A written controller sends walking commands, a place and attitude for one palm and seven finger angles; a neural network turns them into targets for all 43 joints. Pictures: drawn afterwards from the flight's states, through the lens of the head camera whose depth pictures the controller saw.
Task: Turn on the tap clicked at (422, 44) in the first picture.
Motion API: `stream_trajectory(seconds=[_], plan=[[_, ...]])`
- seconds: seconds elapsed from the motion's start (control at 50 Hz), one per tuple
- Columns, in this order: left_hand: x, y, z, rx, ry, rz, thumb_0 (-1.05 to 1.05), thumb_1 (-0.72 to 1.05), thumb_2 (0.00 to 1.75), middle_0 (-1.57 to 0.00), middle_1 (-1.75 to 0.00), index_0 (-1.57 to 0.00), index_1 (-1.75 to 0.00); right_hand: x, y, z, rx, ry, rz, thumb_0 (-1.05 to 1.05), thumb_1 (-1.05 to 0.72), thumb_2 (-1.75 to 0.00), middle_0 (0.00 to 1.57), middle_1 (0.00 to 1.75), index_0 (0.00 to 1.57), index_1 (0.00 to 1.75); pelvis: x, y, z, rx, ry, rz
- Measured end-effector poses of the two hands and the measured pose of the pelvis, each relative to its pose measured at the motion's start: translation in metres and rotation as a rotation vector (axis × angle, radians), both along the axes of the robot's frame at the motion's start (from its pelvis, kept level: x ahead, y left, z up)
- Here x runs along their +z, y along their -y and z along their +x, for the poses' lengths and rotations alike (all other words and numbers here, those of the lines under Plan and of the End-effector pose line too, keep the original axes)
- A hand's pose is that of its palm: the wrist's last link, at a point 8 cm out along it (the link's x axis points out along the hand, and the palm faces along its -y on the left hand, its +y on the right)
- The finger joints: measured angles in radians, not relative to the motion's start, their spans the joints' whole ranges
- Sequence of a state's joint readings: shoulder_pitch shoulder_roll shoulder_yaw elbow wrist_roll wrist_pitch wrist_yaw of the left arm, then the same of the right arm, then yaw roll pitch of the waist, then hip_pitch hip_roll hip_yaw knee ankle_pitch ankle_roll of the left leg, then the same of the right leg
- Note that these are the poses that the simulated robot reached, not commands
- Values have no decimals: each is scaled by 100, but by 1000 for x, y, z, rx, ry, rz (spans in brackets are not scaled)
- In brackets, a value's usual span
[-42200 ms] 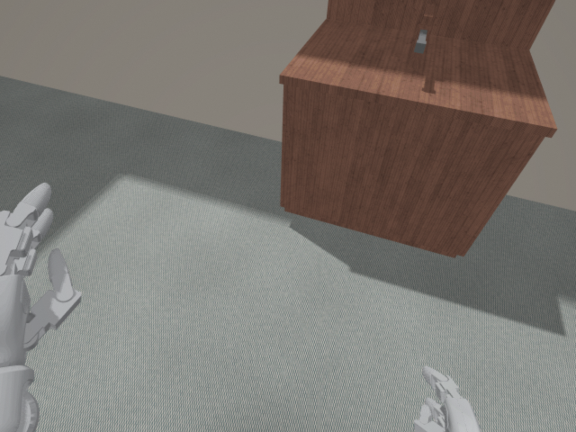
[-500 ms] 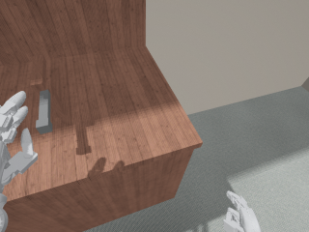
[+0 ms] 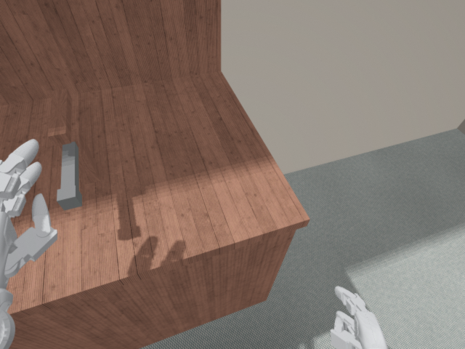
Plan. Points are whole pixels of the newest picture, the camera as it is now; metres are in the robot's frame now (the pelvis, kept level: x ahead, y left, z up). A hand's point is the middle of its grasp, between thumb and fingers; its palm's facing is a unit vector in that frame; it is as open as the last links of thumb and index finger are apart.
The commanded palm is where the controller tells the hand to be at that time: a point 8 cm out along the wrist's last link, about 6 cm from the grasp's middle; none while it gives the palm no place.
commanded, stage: shuffle to correct the standing spot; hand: left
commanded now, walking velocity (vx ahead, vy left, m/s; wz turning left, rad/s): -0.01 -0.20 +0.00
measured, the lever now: (69, 197) +0.32 +0.30 +0.08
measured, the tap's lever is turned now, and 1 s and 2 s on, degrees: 0 0 0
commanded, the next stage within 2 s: none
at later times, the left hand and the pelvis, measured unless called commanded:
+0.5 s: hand (62, 241) +0.21 +0.23 +0.16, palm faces +0.31 -0.87 -0.38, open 7.4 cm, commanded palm +0.15 +0.27 +0.18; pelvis +0.00 -0.01 +0.00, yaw +0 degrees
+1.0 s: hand (60, 242) +0.21 +0.23 +0.16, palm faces +0.33 -0.87 -0.37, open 7.4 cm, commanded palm +0.15 +0.27 +0.18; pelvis -0.01 -0.01 +0.00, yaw +0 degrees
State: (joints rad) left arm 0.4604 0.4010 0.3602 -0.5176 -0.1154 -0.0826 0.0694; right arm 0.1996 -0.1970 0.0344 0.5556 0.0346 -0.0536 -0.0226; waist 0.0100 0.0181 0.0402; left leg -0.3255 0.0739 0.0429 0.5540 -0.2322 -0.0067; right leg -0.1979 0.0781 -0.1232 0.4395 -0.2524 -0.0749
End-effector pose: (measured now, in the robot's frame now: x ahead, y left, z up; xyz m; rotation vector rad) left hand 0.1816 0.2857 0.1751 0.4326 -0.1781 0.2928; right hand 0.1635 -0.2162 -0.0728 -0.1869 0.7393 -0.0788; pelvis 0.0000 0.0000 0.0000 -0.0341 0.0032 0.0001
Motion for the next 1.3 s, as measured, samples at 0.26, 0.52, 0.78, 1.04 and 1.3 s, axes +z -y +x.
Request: stream_trajectory(seconds=[0.26,0.52,0.78,1.04,1.3], plan=[[2,12,5,-14,-5,11,1,89,90,-21,-30,-21,-30,4,13,19,3,18,-6,2,-91,-90,20,30,21,30,0,9,6,6,5,2],[3,17,-12,-3,5,1,1,89,90,-21,-30,-21,-30,-1,21,1,-10,11,-4,2,-91,-90,20,30,20,30,-3,14,-6,8,16,3],[1,15,-18,6,7,-7,1,89,90,-21,-30,-21,-30,-6,18,-18,-13,-12,4,2,-91,-90,20,30,20,30,-3,13,-12,10,17,5],[-3,14,-8,10,2,-24,1,89,90,-21,-30,-21,-30,-3,17,-6,-10,0,-1,2,-91,-90,20,30,21,30,-3,13,-5,6,12,5],[0,13,6,-2,-5,-2,1,89,90,-21,-30,-21,-30,0,15,13,-4,-1,-6,2,-91,-90,20,30,21,30,-1,11,6,3,-4,6]])
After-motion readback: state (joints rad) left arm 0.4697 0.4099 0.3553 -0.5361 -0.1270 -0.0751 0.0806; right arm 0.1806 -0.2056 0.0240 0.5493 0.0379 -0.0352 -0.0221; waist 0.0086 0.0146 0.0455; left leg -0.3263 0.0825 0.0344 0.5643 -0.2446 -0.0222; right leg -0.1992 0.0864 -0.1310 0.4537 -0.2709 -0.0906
